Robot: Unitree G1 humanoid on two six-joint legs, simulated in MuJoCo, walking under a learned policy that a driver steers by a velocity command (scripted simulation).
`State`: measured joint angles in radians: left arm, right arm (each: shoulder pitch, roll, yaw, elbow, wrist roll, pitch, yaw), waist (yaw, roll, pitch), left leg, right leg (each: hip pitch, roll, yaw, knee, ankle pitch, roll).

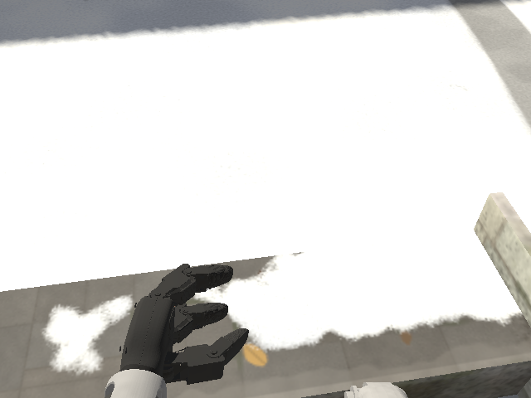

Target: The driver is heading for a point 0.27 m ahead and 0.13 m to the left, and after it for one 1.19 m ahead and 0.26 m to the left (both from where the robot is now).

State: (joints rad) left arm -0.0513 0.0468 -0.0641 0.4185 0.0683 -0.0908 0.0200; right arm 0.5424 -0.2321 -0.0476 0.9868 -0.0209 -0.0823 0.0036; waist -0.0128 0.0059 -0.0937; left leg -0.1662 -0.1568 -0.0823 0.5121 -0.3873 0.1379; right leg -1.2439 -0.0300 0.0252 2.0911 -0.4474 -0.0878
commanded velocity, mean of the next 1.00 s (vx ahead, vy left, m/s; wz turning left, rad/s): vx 0.31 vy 0.00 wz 0.58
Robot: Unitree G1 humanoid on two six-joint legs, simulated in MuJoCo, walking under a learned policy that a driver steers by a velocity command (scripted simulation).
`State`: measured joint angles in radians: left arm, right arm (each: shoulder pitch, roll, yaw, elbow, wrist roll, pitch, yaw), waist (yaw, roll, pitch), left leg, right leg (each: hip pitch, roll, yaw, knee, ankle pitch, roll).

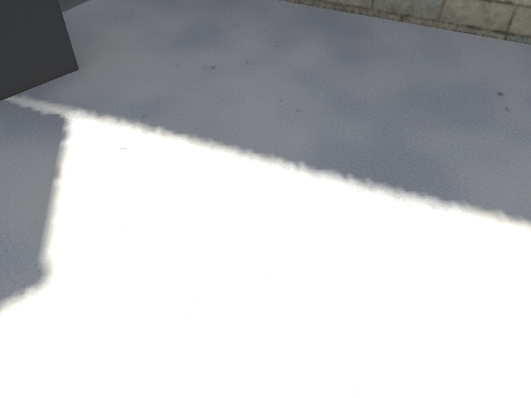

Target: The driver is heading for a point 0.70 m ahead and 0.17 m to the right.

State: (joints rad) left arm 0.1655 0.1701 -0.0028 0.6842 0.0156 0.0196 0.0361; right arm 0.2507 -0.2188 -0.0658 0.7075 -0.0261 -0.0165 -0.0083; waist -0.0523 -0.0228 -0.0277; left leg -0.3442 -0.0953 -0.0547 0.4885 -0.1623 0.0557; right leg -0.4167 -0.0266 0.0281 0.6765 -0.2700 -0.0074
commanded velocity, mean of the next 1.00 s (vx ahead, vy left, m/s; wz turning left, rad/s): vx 0.01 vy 0.00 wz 0.02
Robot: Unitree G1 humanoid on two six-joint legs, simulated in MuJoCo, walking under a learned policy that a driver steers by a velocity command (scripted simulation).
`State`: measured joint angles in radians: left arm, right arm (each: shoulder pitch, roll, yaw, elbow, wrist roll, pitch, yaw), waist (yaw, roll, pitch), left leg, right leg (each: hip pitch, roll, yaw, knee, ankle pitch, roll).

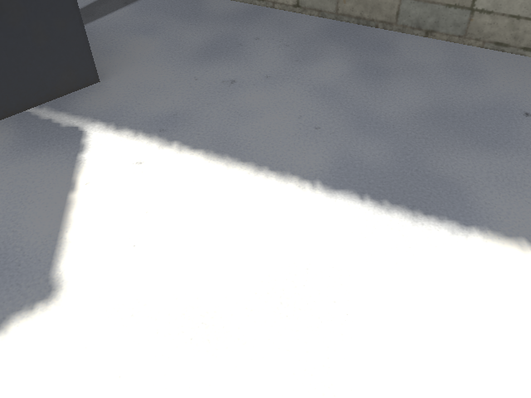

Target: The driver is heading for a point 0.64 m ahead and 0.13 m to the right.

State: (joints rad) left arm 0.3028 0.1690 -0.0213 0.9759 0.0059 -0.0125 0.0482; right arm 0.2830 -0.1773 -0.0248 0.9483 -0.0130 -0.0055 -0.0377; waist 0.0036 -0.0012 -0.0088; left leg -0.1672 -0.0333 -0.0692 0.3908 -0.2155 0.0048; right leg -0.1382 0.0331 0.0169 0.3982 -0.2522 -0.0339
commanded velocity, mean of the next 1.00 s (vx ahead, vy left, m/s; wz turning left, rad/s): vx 0.28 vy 0.00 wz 0.00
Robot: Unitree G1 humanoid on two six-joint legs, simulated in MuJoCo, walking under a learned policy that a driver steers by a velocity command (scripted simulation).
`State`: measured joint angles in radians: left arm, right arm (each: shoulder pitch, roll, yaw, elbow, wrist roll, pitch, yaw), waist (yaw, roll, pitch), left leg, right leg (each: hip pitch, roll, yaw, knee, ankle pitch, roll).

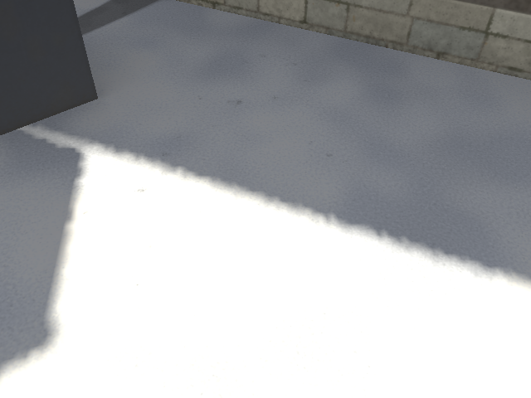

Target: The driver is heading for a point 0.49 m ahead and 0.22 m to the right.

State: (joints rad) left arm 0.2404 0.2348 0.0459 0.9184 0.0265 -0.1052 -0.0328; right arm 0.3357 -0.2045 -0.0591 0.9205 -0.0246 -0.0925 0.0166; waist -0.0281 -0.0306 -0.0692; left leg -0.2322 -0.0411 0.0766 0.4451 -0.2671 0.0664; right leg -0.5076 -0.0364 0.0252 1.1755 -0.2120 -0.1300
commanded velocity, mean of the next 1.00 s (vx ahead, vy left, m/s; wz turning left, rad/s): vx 0.60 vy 0.00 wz -0.40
